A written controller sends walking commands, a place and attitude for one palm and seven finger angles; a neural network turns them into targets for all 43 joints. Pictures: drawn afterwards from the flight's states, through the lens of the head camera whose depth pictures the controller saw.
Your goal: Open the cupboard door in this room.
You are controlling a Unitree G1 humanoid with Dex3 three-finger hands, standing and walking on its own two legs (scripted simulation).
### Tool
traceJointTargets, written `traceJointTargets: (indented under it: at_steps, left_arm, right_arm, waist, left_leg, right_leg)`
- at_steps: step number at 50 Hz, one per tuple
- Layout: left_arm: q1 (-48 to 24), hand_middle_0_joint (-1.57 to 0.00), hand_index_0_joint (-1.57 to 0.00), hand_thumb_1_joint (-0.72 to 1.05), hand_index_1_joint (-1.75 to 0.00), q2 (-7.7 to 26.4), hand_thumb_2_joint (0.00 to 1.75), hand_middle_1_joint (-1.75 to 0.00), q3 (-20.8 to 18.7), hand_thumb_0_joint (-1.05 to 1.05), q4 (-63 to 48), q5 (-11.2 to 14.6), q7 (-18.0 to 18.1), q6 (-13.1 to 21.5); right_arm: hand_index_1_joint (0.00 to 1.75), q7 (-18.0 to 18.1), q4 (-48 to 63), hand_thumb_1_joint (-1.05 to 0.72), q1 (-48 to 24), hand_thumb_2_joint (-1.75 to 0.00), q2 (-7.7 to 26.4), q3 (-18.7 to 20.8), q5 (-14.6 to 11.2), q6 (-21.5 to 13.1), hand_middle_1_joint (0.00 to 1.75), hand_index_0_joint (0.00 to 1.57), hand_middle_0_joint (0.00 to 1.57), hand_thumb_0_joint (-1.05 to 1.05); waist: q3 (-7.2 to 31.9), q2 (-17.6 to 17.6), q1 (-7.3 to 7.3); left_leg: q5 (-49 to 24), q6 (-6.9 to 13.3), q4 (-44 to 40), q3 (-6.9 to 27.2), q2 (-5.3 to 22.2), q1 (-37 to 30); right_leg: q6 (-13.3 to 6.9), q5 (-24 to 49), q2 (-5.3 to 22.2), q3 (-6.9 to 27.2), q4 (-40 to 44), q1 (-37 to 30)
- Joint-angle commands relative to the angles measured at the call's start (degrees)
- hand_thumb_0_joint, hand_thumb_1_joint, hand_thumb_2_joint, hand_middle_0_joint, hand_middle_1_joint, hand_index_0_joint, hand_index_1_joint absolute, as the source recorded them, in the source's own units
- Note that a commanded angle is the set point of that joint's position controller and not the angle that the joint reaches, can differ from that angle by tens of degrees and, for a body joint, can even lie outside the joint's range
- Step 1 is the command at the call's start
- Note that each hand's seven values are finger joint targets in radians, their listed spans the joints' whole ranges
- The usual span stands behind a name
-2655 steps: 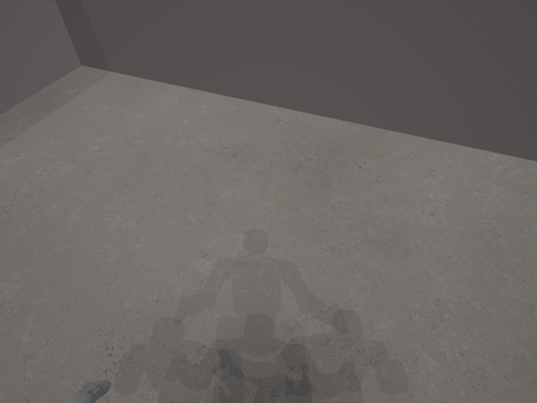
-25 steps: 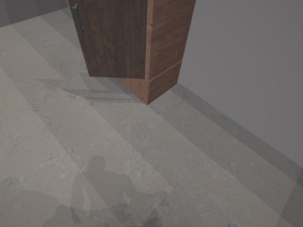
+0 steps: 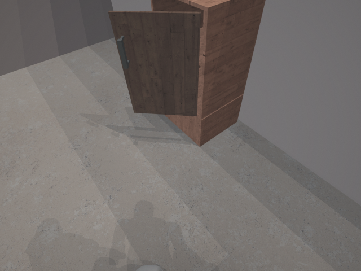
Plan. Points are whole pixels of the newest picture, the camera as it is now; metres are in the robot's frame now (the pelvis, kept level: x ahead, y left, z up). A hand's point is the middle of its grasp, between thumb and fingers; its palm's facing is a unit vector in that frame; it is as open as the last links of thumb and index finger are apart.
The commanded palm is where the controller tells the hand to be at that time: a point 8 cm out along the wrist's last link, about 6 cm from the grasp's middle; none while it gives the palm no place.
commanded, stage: take the last steps up to it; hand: left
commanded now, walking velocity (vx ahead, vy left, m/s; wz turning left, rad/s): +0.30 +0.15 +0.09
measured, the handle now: (124, 52) +1.03 +0.34 -0.04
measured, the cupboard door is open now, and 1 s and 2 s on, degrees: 45 45 45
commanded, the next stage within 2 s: come to a stop and stand still in 1.06 s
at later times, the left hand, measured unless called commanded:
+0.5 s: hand (78, 258) +0.18 +0.30 -0.17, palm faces +0.10 -0.98 -0.20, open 7.4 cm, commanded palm none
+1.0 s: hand (104, 184) +0.39 +0.28 -0.16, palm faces +0.06 -0.97 -0.22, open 7.1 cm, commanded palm none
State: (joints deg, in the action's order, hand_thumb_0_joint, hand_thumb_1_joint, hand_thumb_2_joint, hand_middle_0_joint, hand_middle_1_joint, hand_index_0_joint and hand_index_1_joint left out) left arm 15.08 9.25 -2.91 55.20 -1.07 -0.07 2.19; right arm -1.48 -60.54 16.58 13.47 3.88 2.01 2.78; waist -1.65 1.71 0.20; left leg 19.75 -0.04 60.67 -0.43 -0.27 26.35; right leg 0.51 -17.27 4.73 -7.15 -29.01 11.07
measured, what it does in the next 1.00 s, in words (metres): walks ahead: left foot, then right foot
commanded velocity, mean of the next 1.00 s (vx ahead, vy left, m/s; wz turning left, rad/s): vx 0.28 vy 0.08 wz -0.03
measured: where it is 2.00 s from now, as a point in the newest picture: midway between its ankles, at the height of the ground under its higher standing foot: (173, 239)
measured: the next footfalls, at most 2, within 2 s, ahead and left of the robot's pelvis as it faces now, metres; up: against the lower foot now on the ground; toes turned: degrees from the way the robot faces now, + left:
left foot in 0.28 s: +0.22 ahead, +0.20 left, +0.00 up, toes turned +10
right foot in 0.76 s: +0.37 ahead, -0.01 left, +0.00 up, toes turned -8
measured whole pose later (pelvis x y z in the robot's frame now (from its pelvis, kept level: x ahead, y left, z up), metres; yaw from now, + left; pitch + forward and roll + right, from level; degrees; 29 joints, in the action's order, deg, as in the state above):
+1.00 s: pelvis +0.35 +0.09 +0.01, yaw +0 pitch +0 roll +0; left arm 14.3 10.1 -3.6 58.5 -0.4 0.7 4.0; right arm -0.6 -61.9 15.5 9.5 2.9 1.3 -0.7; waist -3.0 -0.1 -0.8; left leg 15.6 -1.9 51.7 -3.0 4.6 28.2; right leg -2.0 -13.1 1.2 -7.8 -20.7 8.0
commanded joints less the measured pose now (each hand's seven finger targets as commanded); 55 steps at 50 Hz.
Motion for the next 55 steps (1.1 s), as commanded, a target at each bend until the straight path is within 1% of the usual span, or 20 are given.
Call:
traceJointTargets:
  at_steps: [1, 8, 10, 12, 13, 14, 15, 16, 20, 22, 33, 36, 37, 38, 39, 41, 43, 46, 53, 55]
  left_arm:
    - [4.3, -0.2, -0.2, 0.9, -0.3, 8.9, 0.9, -0.3, -1.7, 0.0, -0.2, -0.1, 0.7, 2.2]
    - [10.0, -0.2, -0.2, 0.9, -0.3, 10.6, 0.9, -0.3, -1.8, 0.0, 4.7, -0.6, 0.6, 2.5]
    - [8.7, -0.2, -0.2, 0.9, -0.3, 11.1, 0.9, -0.3, -2.1, 0.0, 5.0, -1.0, 0.7, 2.1]
    - [6.6, -0.2, -0.2, 0.9, -0.3, 11.0, 0.9, -0.3, -2.3, 0.0, 4.7, -0.7, 0.7, 1.6]
    - [7.5, -0.2, -0.2, 0.9, -0.3, 8.9, 0.9, -0.3, -1.8, 0.0, 4.4, -0.5, 0.4, 1.3]
    - [10.1, -0.2, -0.2, 0.9, -0.3, 5.2, 0.9, -0.3, -1.3, 0.0, 3.6, 0.2, 0.0, 0.9]
    - [5.8, -0.2, -0.2, 0.9, -0.3, 4.3, 0.9, -0.3, -0.5, 0.0, 1.1, 0.0, 0.3, 0.6]
    - [1.8, -0.2, -0.2, 0.9, -0.3, 4.0, 0.9, -0.3, -0.7, 0.0, -0.5, 0.2, 0.3, 0.6]
    - [3.5, -0.2, -0.2, 0.9, -0.3, 3.9, 0.9, -0.3, -0.9, 0.0, 2.8, -0.5, -0.5, -0.5]
    - [3.8, -0.2, -0.2, 0.9, -0.3, 3.0, 0.9, -0.3, -0.9, 0.0, 2.6, -0.4, -0.6, -1.0]
    - [-8.9, -0.2, -0.2, 0.9, -0.3, 3.4, 0.9, -0.3, -0.5, 0.0, -3.7, -0.4, -1.2, -1.0]
    - [-3.8, -0.2, -0.2, 0.9, -0.3, 4.8, 0.9, -0.3, -1.1, 0.0, -2.5, -0.5, -1.1, -0.3]
    - [1.7, -0.2, -0.2, 0.9, -0.3, 6.8, 0.9, -0.3, -1.7, 0.0, -0.5, -0.6, -1.0, 0.2]
    - [9.4, -0.2, -0.2, 0.9, -0.3, 11.5, 0.9, -0.3, -2.9, 0.0, 1.5, -0.9, -0.5, 0.9]
    - [14.0, -0.2, -0.2, 0.9, -0.3, 16.0, 0.9, -0.3, -3.6, 0.0, 2.7, -0.1, -0.1, 0.9]
    - [8.0, -0.2, -0.2, 0.9, -0.3, 11.5, 0.9, -0.3, -2.8, 0.0, 1.3, 0.3, 1.1, 1.1]
    - [3.5, -0.2, -0.2, 0.9, -0.3, 7.9, 0.9, -0.3, -1.5, 0.0, 0.4, 0.5, 0.9, 1.4]
    - [3.0, -0.2, -0.2, 0.9, -0.3, 6.4, 0.9, -0.3, -1.0, 0.0, 1.3, 0.3, 0.6, 2.6]
    - [4.4, -0.2, -0.2, 0.9, -0.3, 8.8, 0.9, -0.3, -1.4, 0.0, 4.2, -0.2, 0.5, 2.4]
    - [3.9, -0.2, -0.2, 0.9, -0.3, 9.1, 0.9, -0.3, -1.5, 0.0, 4.9, -0.3, 0.6, 1.9]
  right_arm:
    - [0.3, -0.9, 6.2, -0.9, -5.6, -0.9, 1.5, 0.2, -0.5, -2.2, 0.3, 0.2, 0.2, 0.0]
    - [0.3, -1.8, 8.3, -0.9, -11.6, -0.9, -1.2, -1.0, -1.0, -3.5, 0.3, 0.2, 0.2, 0.0]
    - [0.3, -1.8, 8.4, -0.9, -10.9, -0.9, -0.8, -0.9, -1.1, -4.2, 0.3, 0.2, 0.2, 0.0]
    - [0.3, -1.1, 5.8, -0.9, -2.4, -0.9, 1.5, -0.5, -0.7, -4.9, 0.3, 0.2, 0.2, 0.0]
    - [0.3, -0.4, 3.3, -0.9, 5.8, -0.9, 5.8, 0.5, -0.4, -5.2, 0.3, 0.2, 0.2, 0.0]
    - [0.3, 0.7, 1.6, -0.9, 13.6, -0.9, 12.7, 2.5, 0.3, -5.7, 0.3, 0.2, 0.2, 0.0]
    - [0.3, 1.8, 1.0, -0.9, 17.2, -0.9, 14.7, 2.6, -0.3, -5.0, 0.3, 0.2, 0.2, 0.0]
    - [0.3, 2.3, 1.6, -0.9, 14.1, -0.9, 13.9, 2.3, -0.2, -4.7, 0.3, 0.2, 0.2, 0.0]
    - [0.3, 2.8, 4.6, -0.9, 1.2, -0.9, 4.3, -0.7, -0.4, -6.5, 0.3, 0.2, 0.2, 0.0]
    - [0.3, 2.8, 4.0, -0.9, 1.7, -0.9, 3.4, -0.7, -0.5, -7.2, 0.3, 0.2, 0.2, 0.0]
    - [0.3, 2.4, 0.8, -0.9, 6.1, -0.9, 3.9, -0.7, -0.1, -7.1, 0.3, 0.2, 0.2, 0.0]
    - [0.3, 2.3, -0.2, -0.9, 5.6, -0.9, 3.9, -0.9, -0.2, -6.7, 0.3, 0.2, 0.2, 0.0]
    - [0.3, 2.2, -0.3, -0.9, 5.2, -0.9, 3.2, -1.1, -0.6, -6.8, 0.3, 0.2, 0.2, 0.0]
    - [0.3, 1.9, 0.9, -0.9, 5.2, -0.9, 1.5, -1.2, -1.3, -6.9, 0.3, 0.2, 0.2, 0.0]
    - [0.3, 1.6, 2.6, -0.9, 4.1, -0.9, 1.6, -1.2, -1.3, -6.7, 0.3, 0.2, 0.2, 0.0]
    - [0.3, 1.7, 2.7, -0.9, -1.4, -0.9, 2.2, -0.5, -1.0, -6.1, 0.3, 0.2, 0.2, 0.0]
    - [0.3, 1.4, 2.1, -0.9, -0.9, -0.9, -0.3, -0.9, -0.9, -5.2, 0.3, 0.2, 0.2, 0.0]
    - [0.3, 0.9, 0.6, -0.9, 2.4, -0.9, -2.5, -1.1, -0.8, -4.3, 0.3, 0.2, 0.2, 0.0]
    - [0.3, 0.0, 3.6, -0.9, -4.4, -0.9, -2.5, -1.1, -0.9, -4.8, 0.3, 0.2, 0.2, 0.0]
    - [0.3, 0.2, 3.3, -0.9, -3.4, -0.9, -1.8, -1.0, -0.7, -5.2, 0.3, 0.2, 0.2, 0.0]
  waist:
    - [-4.4, -11.4, 0.88]
    - [-2.9, -12.2, 3.41]
    - [-2.8, -14.1, 2.71]
    - [-0.4, -10.9, -1.87]
    - [5.0, -1.4, -5.06]
    - [11.7, 16.1, -7.15]
    - [12.4, 17.7, -8.43]
    - [7.1, 10.8, -7.47]
    - [1.6, 6.2, -0.59]
    - [1.0, 3.3, 0.44]
    - [-2.1, 0.0, -0.96]
    - [-0.5, -2.2, 1.86]
    - [2.1, -4.3, 4.16]
    - [6.7, -13.0, 6.61]
    - [7.4, -19.2, 7.42]
    - [0.1, -10.0, 5.45]
    - [-1.1, -6.7, 2.08]
    - [1.4, -9.0, -0.19]
    - [-0.6, -9.2, 1.12]
    - [-1.3, -9.3, -0.11]
  left_leg:
    - [-8.5, -2.4, 0.9, 0.4, 5.1, 11.6]
    - [-8.8, -2.3, -20.4, -5.7, 3.4, 6.4]
    - [-6.7, -1.1, -25.5, -5.8, 2.9, -0.2]
    - [-8.8, 0.0, -32.2, -7.5, 0.6, -15.4]
    - [-7.2, 0.9, -33.1, -5.5, 2.7, -27.5]
    - [-6.2, 5.7, -36.6, 15.4, 17.5, -38.0]
    - [-5.8, 8.9, -43.1, 22.7, 21.9, -37.2]
    - [-5.1, 11.0, -45.6, 22.7, 23.8, -32.5]
    - [-7.5, 8.4, -48.3, 8.7, 17.7, -15.6]
    - [-10.6, 9.2, -49.9, 6.1, 17.1, -15.0]
    - [-18.3, 10.9, -49.1, 1.1, 16.3, -20.4]
    - [-17.8, 7.7, -40.2, -2.1, 13.1, -17.0]
    - [-18.2, 5.4, -31.3, -4.8, 9.2, -12.6]
    - [-7.9, 2.3, -17.6, -9.0, 3.4, -0.2]
    - [15.8, 0.4, -1.7, -8.8, -0.6, 9.7]
    - [8.1, 0.4, 6.3, 0.8, 4.5, 12.9]
    - [1.1, -0.8, 2.8, 0.5, 6.2, 8.7]
    - [-3.8, -2.1, -5.2, -2.1, 5.7, 3.5]
    - [-7.0, -1.7, -23.3, -4.6, 3.7, -1.1]
    - [-9.8, -1.2, -29.3, -5.5, 2.4, -8.0]
  right_leg:
    - [-5.2, 1.9, 14.8, 10.1, 21.2, -3.4]
    - [-5.1, 18.5, 14.2, 2.7, 15.7, -9.5]
    - [-4.7, 17.7, 15.3, 2.7, 13.1, -6.9]
    - [-3.1, 18.3, 12.9, -0.5, 4.2, -0.2]
    - [-2.0, 14.1, 9.6, -2.9, -8.5, 4.6]
    - [0.6, -11.5, 0.6, -5.8, -26.1, 17.7]
    - [-0.3, -19.3, -1.1, 1.2, -38.7, 23.5]
    - [-1.6, -16.0, 0.9, 4.4, -45.3, 27.3]
    - [-1.2, -2.5, 4.6, 6.5, -44.1, 22.5]
    - [-0.9, -0.7, 3.8, 5.8, -40.2, 22.0]
    - [-1.1, 3.7, 0.9, 2.6, -11.0, 15.9]
    - [-2.0, 6.2, -1.4, 0.9, -1.5, 2.8]
    - [-3.4, 8.1, -0.6, 3.4, 1.0, -7.6]
    - [-8.1, 9.3, 10.8, 19.4, 4.3, -21.0]
    - [-15.0, 11.6, 22.3, 34.3, 12.4, -25.4]
    - [-14.5, 12.2, 20.1, 29.5, 14.7, -14.4]
    - [-11.0, 17.8, 15.5, 17.7, 16.1, -7.1]
    - [-9.0, 25.4, 11.1, 8.4, 16.2, -5.1]
    - [-9.0, 23.2, 11.9, 7.3, 14.1, -5.2]
    - [-7.3, 18.5, 11.0, 6.7, 11.2, -1.5]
